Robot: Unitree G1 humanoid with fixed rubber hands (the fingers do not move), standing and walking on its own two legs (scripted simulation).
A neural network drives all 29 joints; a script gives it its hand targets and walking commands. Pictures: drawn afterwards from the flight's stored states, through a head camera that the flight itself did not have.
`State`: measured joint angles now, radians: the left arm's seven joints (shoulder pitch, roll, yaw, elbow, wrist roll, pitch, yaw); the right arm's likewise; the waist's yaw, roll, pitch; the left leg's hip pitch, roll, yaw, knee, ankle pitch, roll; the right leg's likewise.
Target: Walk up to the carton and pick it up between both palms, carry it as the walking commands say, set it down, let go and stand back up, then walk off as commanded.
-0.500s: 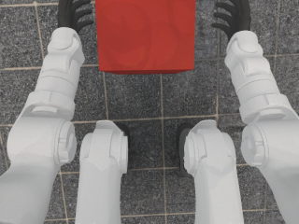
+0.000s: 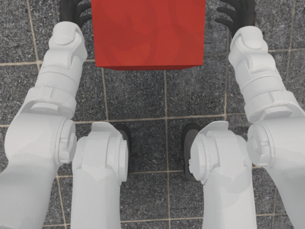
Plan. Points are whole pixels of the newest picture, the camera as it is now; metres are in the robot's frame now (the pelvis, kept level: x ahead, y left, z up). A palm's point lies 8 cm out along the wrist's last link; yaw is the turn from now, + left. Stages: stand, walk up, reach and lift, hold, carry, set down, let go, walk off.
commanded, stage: reach and lift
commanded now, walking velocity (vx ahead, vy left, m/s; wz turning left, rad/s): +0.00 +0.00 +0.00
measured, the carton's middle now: (148, 34) +0.51 +0.03 -0.24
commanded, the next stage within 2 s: none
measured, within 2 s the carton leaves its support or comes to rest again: leaves its support in 1.00 s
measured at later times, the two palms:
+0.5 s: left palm (79, 19) +0.52 +0.17 -0.17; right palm (222, 20) +0.53 -0.12 -0.17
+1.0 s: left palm (86, 18) +0.53 +0.15 -0.17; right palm (230, 17) +0.53 -0.14 -0.17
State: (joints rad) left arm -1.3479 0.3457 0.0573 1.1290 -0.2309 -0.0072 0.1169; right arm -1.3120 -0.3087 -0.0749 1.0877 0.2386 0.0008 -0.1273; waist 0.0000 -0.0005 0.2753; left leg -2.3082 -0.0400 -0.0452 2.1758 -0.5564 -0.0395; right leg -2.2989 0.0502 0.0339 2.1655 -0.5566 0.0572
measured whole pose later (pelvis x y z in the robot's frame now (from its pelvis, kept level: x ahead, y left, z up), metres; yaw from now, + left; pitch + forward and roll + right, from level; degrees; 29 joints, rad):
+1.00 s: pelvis +0.00 +0.00 -0.01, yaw +0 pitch +38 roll -1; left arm -1.36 0.22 0.20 1.08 -0.03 0.13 0.12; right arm -1.35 -0.19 -0.27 1.05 0.02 0.13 -0.13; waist 0.00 -0.02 0.26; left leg -2.29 -0.06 -0.05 2.22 -0.59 -0.05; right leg -2.28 0.08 0.05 2.21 -0.59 0.07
